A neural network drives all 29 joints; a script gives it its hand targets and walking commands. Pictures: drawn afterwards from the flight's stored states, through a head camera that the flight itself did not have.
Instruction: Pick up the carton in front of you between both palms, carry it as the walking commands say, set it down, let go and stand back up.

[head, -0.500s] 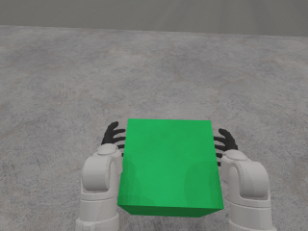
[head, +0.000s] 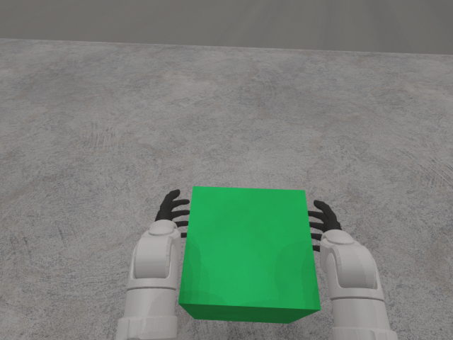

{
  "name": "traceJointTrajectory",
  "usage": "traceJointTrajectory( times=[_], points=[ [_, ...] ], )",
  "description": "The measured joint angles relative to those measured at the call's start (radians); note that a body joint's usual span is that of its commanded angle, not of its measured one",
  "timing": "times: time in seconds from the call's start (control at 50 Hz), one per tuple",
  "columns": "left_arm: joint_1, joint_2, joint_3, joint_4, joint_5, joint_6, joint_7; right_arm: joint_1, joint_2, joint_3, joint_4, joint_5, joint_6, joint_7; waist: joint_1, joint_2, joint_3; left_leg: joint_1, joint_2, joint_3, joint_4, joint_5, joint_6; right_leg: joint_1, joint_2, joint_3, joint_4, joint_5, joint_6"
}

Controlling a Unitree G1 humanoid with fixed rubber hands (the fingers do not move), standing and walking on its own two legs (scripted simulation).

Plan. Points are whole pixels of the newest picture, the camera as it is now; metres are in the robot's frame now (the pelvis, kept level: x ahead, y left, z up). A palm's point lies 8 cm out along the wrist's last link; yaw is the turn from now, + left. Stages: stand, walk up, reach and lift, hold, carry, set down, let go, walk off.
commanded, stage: carry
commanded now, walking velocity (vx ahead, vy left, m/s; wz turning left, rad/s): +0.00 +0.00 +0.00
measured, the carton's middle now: (244, 260) +0.29 +0.00 -0.04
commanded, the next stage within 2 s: none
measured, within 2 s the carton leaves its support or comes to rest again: neither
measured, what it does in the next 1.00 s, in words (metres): stands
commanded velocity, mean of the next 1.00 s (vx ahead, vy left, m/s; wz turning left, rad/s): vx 0.00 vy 0.00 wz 0.00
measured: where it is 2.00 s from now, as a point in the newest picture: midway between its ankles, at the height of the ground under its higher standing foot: outside the picture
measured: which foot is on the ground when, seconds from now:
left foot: down 0.00-1.00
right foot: down 0.00-1.00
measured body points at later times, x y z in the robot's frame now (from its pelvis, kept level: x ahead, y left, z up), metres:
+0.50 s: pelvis -0.01 +0.01 +0.00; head -0.04 +0.01 +0.45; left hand +0.30 +0.16 +0.05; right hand +0.29 -0.14 +0.04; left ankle +0.01 +0.09 -0.74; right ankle +0.00 -0.12 -0.74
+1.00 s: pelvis -0.02 +0.02 +0.00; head -0.05 +0.03 +0.45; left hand +0.29 +0.17 +0.04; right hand +0.28 -0.13 +0.03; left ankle +0.01 +0.09 -0.74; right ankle +0.00 -0.12 -0.74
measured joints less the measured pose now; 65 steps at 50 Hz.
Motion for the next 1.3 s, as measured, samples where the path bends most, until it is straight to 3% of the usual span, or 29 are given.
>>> traceJointTrajectory(
  times=[0.2,0.34,0.54,1.3],
  points=[
    [-0.037,-0.008,0.067,0.220,0.050,-0.208,-0.058,-0.046,0.008,-0.087,0.217,-0.062,-0.202,0.063,0.005,-0.010,0.015,-0.012,-0.004,0.002,-0.006,0.019,0.005,-0.015,-0.004,0.001,0.000,0.016,0.001],
    [-0.065,-0.016,0.107,0.265,0.052,-0.298,-0.065,-0.067,0.012,-0.114,0.255,-0.062,-0.289,0.070,0.002,-0.005,0.035,-0.012,-0.006,0.005,-0.009,0.025,0.010,-0.014,-0.005,0.004,-0.005,0.026,0.003],
    [-0.052,-0.012,0.092,0.214,0.045,-0.260,-0.058,-0.059,0.010,-0.092,0.201,-0.042,-0.242,0.066,-0.003,0.004,0.020,-0.018,-0.004,0.004,0.006,0.015,0.015,-0.013,-0.005,0.003,-0.006,0.027,0.009],
    [-0.038,-0.008,0.061,0.191,0.031,-0.240,-0.048,-0.040,0.007,-0.087,0.188,-0.043,-0.241,0.063,-0.001,-0.010,0.016,-0.037,-0.034,0.016,-0.008,0.037,0.050,-0.037,-0.034,0.014,-0.009,0.053,0.036]
  ],
)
